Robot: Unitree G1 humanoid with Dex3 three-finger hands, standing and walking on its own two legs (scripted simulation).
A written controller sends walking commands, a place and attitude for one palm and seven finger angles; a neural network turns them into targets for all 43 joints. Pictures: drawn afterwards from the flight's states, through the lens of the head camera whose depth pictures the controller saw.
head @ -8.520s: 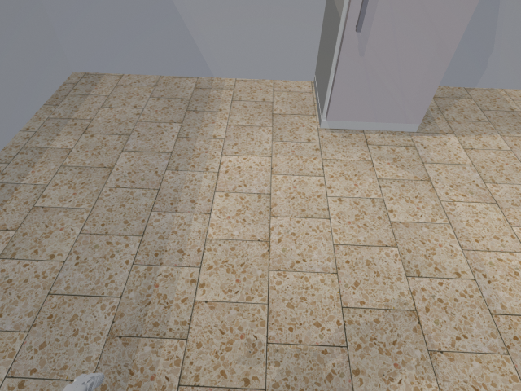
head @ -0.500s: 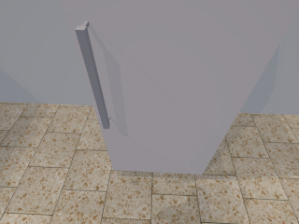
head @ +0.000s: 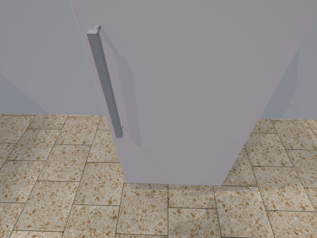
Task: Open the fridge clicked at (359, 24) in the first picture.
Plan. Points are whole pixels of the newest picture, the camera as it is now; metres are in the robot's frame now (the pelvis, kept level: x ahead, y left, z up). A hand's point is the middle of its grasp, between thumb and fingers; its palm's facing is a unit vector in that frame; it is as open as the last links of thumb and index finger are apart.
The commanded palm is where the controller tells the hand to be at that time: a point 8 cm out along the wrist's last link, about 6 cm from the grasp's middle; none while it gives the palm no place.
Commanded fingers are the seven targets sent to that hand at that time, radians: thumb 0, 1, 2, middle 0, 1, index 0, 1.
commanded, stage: come to a stop and stand still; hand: left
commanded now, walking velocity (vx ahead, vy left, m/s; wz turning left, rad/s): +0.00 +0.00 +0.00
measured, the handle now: (110, 92) +0.52 +0.19 +0.08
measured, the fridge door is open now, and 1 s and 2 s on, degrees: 0 0 0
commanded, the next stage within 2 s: look again from close up in 0.06 s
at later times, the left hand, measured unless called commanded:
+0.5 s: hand out of the picture +0.04 +0.16 -0.17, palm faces +0.02 -0.98 -0.21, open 7.4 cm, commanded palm none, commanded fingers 0.00 0.90 0.90 -0.20 -0.30 -0.20 -0.30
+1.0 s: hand out of the picture +0.04 +0.15 -0.17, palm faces +0.03 -0.98 -0.21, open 7.4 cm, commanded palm none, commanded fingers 0.00 0.90 0.90 -0.20 -0.30 -0.20 -0.30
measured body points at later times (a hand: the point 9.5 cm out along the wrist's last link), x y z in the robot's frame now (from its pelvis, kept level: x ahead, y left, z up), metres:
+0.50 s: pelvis +0.02 -0.02 +0.00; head +0.03 -0.02 +0.45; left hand +0.04 +0.21 -0.15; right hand +0.04 -0.25 -0.16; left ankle -0.01 +0.10 -0.74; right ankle +0.02 -0.14 -0.74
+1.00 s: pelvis +0.02 -0.03 +0.00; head +0.03 -0.03 +0.45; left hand +0.04 +0.20 -0.15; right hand +0.04 -0.26 -0.16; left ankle -0.01 +0.10 -0.74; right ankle +0.02 -0.14 -0.74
